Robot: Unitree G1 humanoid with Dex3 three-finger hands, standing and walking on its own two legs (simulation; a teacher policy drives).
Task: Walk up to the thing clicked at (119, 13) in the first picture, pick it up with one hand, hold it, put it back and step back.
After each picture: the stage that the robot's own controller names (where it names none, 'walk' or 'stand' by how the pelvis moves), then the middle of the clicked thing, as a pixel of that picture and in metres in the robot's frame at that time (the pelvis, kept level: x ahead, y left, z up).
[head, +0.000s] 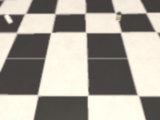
stand; (118, 16) +1.93 -0.47 -0.72
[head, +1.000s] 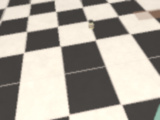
walk; (90, 24) +1.85 +0.02 -0.70
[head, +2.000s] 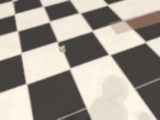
walk; (61, 47) +1.29 +0.32 -0.71
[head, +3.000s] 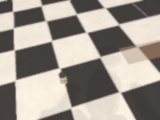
walk; (62, 77) +0.88 +0.27 -0.72
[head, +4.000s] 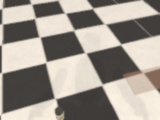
walk; (59, 113) +0.55 +0.21 -0.70
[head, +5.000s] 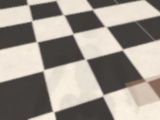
stand; out of the picture +0.41 +0.21 -0.72
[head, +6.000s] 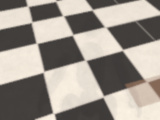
walk; out of the picture +0.40 +0.21 -0.72
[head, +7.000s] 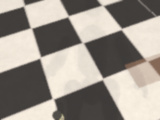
walk; (58, 116) +0.40 +0.24 -0.69
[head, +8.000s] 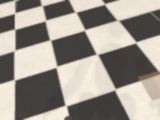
walk; out of the picture +0.45 +0.23 -0.71
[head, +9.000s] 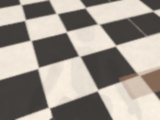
stand; out of the picture +0.45 +0.22 -0.71
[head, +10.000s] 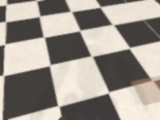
stand; out of the picture +0.43 +0.18 -0.70
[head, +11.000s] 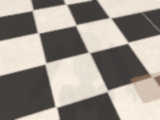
walk; out of the picture +0.37 +0.17 -0.70
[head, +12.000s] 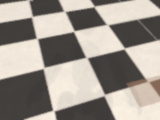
stand; out of the picture +0.39 +0.17 -0.70
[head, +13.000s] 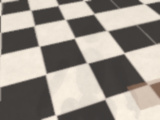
stand; out of the picture +0.41 +0.19 -0.72
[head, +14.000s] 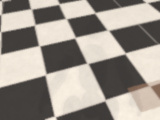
stand; out of the picture +0.39 +0.20 -0.73
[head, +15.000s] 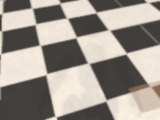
stand; out of the picture +0.38 +0.19 -0.73
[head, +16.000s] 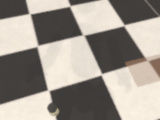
go down; (53, 109) +0.42 +0.19 -0.64
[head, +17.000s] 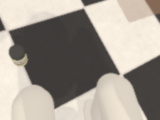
go down; (18, 56) +0.49 +0.20 -0.30
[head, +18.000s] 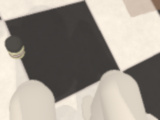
close in; (15, 48) +0.49 +0.20 -0.29
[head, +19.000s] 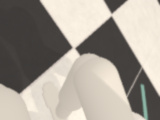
close in; out of the picture +0.48 +0.25 -0.24
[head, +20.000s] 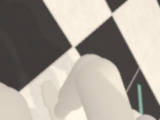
close; out of the picture +0.47 +0.25 -0.24
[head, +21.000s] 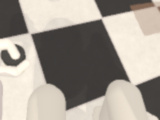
lift; (15, 60) +0.39 +0.23 -0.09
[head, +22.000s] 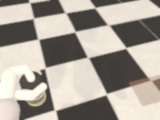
hold; (33, 89) +0.33 +0.18 +0.03
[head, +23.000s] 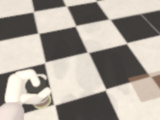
hold; (39, 93) +0.33 +0.17 -0.01
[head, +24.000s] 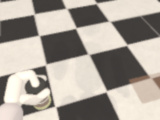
hold; (38, 93) +0.32 +0.17 -0.01
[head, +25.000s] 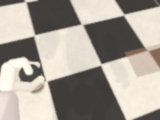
crouch; (33, 80) +0.37 +0.18 -0.06
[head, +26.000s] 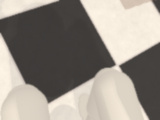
lower; out of the picture +0.52 +0.23 -0.11
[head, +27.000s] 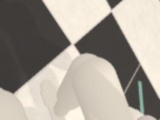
lower; out of the picture +0.47 +0.26 -0.25
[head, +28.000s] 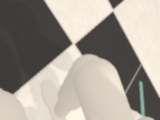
lower; out of the picture +0.47 +0.27 -0.25
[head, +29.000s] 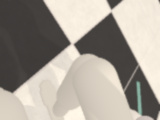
lower; out of the picture +0.47 +0.27 -0.25
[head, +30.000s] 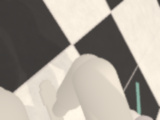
lower; out of the picture +0.47 +0.26 -0.25
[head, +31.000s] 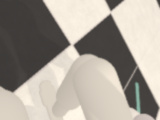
open; out of the picture +0.47 +0.26 -0.25
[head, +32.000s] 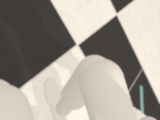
stand; out of the picture +0.47 +0.26 -0.25
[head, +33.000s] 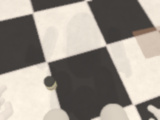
walk; (50, 83) +0.46 +0.18 -0.51
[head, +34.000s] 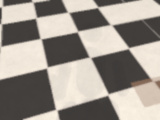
stand; out of the picture +0.41 +0.17 -0.67
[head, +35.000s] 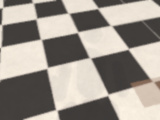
stand; out of the picture +0.41 +0.18 -0.67
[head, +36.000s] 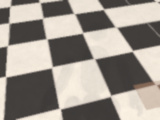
stand; out of the picture +0.42 +0.17 -0.70
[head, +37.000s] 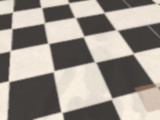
stand; out of the picture +0.42 +0.18 -0.73
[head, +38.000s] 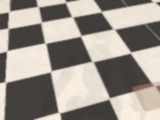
stand; out of the picture +0.41 +0.20 -0.73
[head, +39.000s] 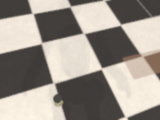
walk; (57, 100) +0.49 +0.15 -0.71
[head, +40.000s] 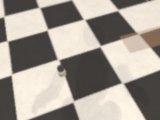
walk; (61, 71) +0.80 +0.25 -0.70
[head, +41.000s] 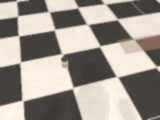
walk; (64, 62) +1.07 +0.17 -0.71
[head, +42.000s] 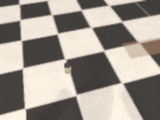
stand; (67, 68) +1.00 +0.18 -0.72
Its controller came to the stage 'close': yes
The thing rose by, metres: 0.70
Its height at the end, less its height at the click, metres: +0.00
